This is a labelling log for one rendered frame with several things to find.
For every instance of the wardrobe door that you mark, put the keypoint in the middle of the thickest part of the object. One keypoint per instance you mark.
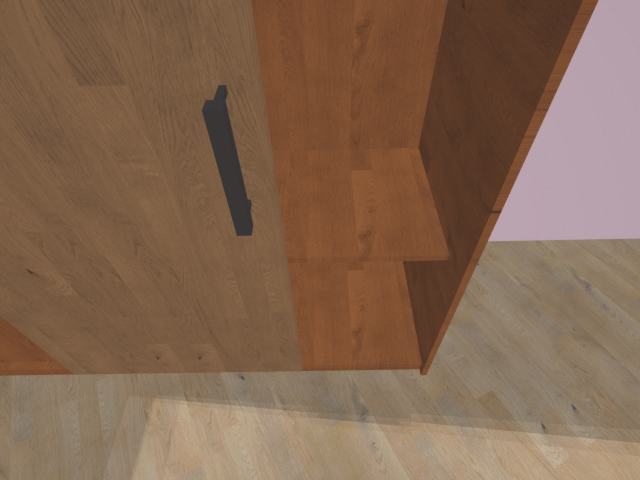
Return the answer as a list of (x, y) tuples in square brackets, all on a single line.
[(118, 252), (16, 347)]

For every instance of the handle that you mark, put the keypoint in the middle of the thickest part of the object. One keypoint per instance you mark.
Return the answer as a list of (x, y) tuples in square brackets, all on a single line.
[(219, 128)]

